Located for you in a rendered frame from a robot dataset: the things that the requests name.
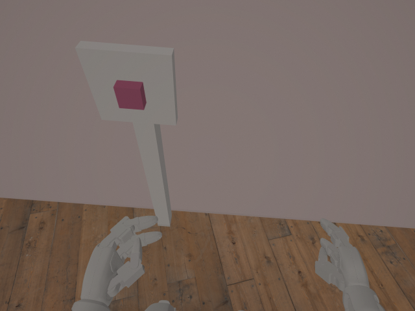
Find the right robot forearm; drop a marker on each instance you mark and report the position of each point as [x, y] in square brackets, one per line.
[360, 298]

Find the robot right hand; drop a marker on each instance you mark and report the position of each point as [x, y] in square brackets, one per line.
[346, 267]

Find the robot left hand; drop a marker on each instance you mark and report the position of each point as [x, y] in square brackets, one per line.
[99, 283]

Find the panel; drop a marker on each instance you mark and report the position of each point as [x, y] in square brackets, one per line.
[105, 63]

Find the button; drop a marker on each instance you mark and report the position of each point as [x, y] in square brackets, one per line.
[130, 94]

